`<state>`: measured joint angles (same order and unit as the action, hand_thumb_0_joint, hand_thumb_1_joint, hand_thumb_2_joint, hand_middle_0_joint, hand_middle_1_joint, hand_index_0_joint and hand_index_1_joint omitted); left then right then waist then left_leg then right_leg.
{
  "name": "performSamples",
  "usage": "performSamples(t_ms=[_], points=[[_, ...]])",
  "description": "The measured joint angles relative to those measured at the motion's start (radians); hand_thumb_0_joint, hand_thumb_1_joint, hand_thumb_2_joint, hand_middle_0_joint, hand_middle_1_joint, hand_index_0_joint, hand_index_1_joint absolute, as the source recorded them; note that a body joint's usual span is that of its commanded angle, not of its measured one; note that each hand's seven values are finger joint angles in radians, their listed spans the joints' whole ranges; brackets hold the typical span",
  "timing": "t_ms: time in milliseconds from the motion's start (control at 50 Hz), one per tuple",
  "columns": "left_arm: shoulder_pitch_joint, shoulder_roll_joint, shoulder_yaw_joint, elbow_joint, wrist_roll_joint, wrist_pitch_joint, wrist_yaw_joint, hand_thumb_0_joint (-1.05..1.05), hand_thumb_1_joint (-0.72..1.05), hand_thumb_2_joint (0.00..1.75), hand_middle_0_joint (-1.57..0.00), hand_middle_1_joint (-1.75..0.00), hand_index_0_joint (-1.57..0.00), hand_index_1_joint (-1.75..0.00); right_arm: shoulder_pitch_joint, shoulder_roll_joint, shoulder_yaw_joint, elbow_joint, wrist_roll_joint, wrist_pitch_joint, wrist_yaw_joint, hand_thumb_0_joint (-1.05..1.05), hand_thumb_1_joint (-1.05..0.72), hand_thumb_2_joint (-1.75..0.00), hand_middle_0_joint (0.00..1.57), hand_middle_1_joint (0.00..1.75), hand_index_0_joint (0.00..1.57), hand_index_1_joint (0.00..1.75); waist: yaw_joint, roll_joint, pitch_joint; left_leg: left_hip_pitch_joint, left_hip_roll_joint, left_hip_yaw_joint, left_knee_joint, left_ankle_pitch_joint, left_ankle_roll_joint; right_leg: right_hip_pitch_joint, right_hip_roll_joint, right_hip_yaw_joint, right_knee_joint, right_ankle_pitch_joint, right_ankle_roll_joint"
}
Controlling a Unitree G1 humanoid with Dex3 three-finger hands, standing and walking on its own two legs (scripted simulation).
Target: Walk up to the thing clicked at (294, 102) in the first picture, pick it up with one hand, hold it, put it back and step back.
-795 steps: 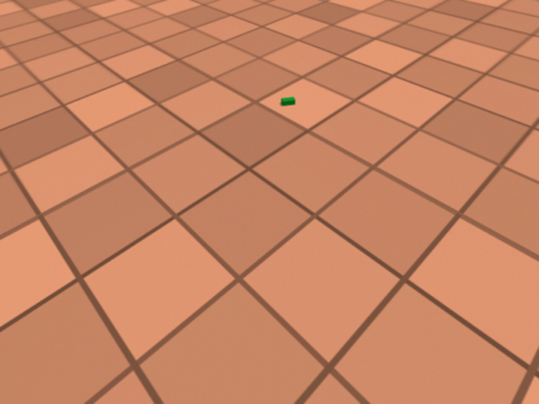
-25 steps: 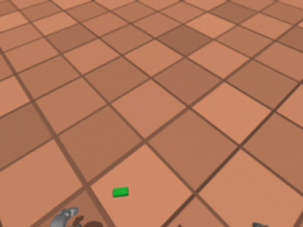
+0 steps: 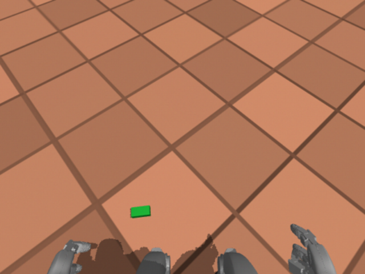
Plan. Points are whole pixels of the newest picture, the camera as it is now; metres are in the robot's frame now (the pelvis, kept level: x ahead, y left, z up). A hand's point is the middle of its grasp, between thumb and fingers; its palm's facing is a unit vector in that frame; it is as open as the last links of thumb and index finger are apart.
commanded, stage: rise first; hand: left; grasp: from above
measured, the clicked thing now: (140, 211) +0.40 +0.24 -0.67
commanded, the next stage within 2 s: none
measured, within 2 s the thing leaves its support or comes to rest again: neither
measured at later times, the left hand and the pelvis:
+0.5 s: hand (102, 248) +0.21 +0.29 -0.32, palm faces -0.43 -0.48 -0.77, open 12.9 cm; pelvis -0.05 -0.01 -0.18, yaw +0 degrees
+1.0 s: hand (115, 229) +0.29 +0.29 -0.46, palm faces -0.45 -0.12 -0.88, open 12.1 cm; pelvis -0.09 +0.00 -0.31, yaw -4 degrees
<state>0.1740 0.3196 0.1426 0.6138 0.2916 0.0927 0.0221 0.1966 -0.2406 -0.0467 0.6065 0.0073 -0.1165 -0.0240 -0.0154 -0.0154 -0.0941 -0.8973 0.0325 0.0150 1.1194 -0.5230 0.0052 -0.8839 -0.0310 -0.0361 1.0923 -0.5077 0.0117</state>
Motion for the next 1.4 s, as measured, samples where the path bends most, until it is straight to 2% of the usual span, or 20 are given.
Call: performSamples(t_ms=[120, 200, 340, 440, 540, 680, 780, 900, 980, 1060, 1200, 1400], points=[[0.045, 0.009, -0.014, -0.096, 0.029, 0.035, 0.000, -0.01, -0.43, 0.85, -0.26, -0.89, -0.25, -0.91, -0.027, 0.004, 0.007, -0.031, -0.002, -0.019, 0.005, 0.01, -0.94, -0.91, 0.21, 0.30, 0.20, 0.30, 0.000, 0.009, -0.031, -0.111, 0.001, -0.012, 0.100, -0.037, 0.000, -0.105, -0.001, -0.008, 0.094, -0.038, -0.001], [0.013, 0.030, -0.020, -0.073, 0.079, 0.019, 0.002, -0.01, -0.43, 0.83, -0.27, -0.89, -0.26, -0.90, -0.047, -0.003, 0.014, -0.048, -0.005, -0.040, 0.011, 0.01, -0.95, -0.91, 0.21, 0.30, 0.20, 0.30, -0.001, 0.011, -0.052, -0.220, -0.002, -0.018, 0.192, -0.065, -0.002, -0.213, -0.006, -0.011, 0.190, -0.070, -0.004], [-0.129, 0.095, -0.013, 0.028, 0.227, -0.110, 0.028, -0.01, -0.39, 0.81, -0.30, -0.87, -0.29, -0.87, -0.100, -0.032, 0.004, -0.039, -0.009, -0.075, 0.035, 0.01, -0.94, -0.91, 0.21, 0.30, 0.20, 0.30, -0.004, 0.003, -0.092, -0.511, -0.003, -0.026, 0.441, -0.132, -0.007, -0.507, -0.013, -0.008, 0.449, -0.145, -0.011], [-0.238, 0.131, -0.012, 0.048, 0.344, -0.196, 0.084, -0.01, -0.37, 0.80, -0.31, -0.85, -0.31, -0.86, -0.139, -0.054, -0.009, -0.002, -0.009, -0.067, 0.051, 0.01, -0.94, -0.91, 0.21, 0.30, 0.20, 0.30, -0.002, 0.007, -0.099, -0.719, 0.000, -0.033, 0.626, -0.170, -0.010, -0.715, -0.012, -0.007, 0.635, -0.183, -0.017], [-0.385, 0.158, -0.010, 0.128, 0.441, -0.222, 0.139, -0.01, -0.34, 0.79, -0.33, -0.83, -0.32, -0.84, -0.163, -0.059, -0.024, 0.043, -0.012, -0.046, 0.064, 0.01, -0.94, -0.91, 0.21, 0.30, 0.20, 0.30, 0.008, 0.017, -0.076, -0.891, 0.007, -0.042, 0.772, -0.176, -0.009, -0.887, -0.006, -0.009, 0.777, -0.184, -0.022], [-0.555, 0.207, -0.012, 0.247, 0.559, -0.267, 0.167, 0.00, -0.25, 0.74, -0.38, -0.76, -0.38, -0.77, -0.139, -0.039, -0.028, 0.100, -0.030, -0.018, 0.078, 0.01, -0.93, -0.91, 0.21, 0.30, 0.20, 0.30, 0.009, 0.021, -0.041, -1.071, 0.011, -0.061, 0.927, -0.157, -0.008, -1.061, -0.003, -0.020, 0.920, -0.158, -0.026], [-0.642, 0.246, -0.021, 0.330, 0.638, -0.309, 0.189, 0.00, -0.20, 0.72, -0.41, -0.72, -0.40, -0.73, -0.110, -0.024, -0.020, 0.131, -0.046, 0.002, 0.085, 0.01, -0.92, -0.90, 0.21, 0.30, 0.20, 0.30, -0.013, 0.016, -0.024, -1.151, 0.011, -0.073, 1.007, -0.142, -0.003, -1.133, -0.003, -0.027, 0.989, -0.139, -0.025], [-0.713, 0.277, -0.025, 0.430, 0.748, -0.339, 0.258, 0.00, -0.18, 0.72, -0.40, -0.70, -0.40, -0.71, -0.084, -0.023, -0.007, 0.150, -0.063, 0.035, 0.091, 0.01, -0.90, -0.90, 0.21, 0.30, 0.20, 0.30, -0.050, 0.012, -0.023, -1.218, 0.009, -0.081, 1.077, -0.136, 0.009, -1.189, -0.003, -0.031, 1.045, -0.130, -0.016], [-0.756, 0.292, -0.032, 0.492, 0.809, -0.339, 0.302, 0.00, -0.18, 0.73, -0.40, -0.69, -0.39, -0.70, -0.079, -0.027, 0.001, 0.160, -0.073, 0.047, 0.097, 0.01, -0.90, -0.90, 0.21, 0.30, 0.20, 0.30, -0.071, 0.007, -0.024, -1.249, 0.006, -0.083, 1.110, -0.137, 0.015, -1.212, -0.005, -0.032, 1.073, -0.132, -0.011], [-0.797, 0.304, -0.036, 0.545, 0.858, -0.335, 0.336, 0.00, -0.19, 0.74, -0.39, -0.68, -0.38, -0.69, -0.079, -0.030, 0.006, 0.164, -0.085, 0.051, 0.104, 0.00, -0.90, -0.90, 0.21, 0.30, 0.20, 0.30, -0.085, 0.002, -0.026, -1.278, 0.004, -0.084, 1.136, -0.141, 0.020, -1.236, -0.007, -0.032, 1.095, -0.136, -0.007], [-0.848, 0.314, -0.043, 0.612, 0.918, -0.336, 0.377, 0.00, -0.20, 0.74, -0.39, -0.67, -0.38, -0.68, -0.092, -0.033, 0.007, 0.165, -0.103, 0.048, 0.121, 0.00, -0.90, -0.90, 0.21, 0.30, 0.20, 0.30, -0.097, 0.003, -0.019, -1.318, 0.000, -0.084, 1.177, -0.150, 0.022, -1.273, -0.009, -0.029, 1.136, -0.148, -0.003], [-0.903, 0.316, -0.017, 0.688, 0.936, -0.342, 0.426, 0.00, -0.20, 0.72, -0.39, -0.69, -0.39, -0.69, -0.114, -0.021, 0.018, 0.167, -0.131, 0.037, 0.141, 0.00, -0.90, -0.90, 0.21, 0.30, 0.20, 0.30, -0.102, -0.008, 0.008, -1.354, 0.004, -0.089, 1.223, -0.163, 0.013, -1.320, -0.005, -0.030, 1.187, -0.157, -0.011]])
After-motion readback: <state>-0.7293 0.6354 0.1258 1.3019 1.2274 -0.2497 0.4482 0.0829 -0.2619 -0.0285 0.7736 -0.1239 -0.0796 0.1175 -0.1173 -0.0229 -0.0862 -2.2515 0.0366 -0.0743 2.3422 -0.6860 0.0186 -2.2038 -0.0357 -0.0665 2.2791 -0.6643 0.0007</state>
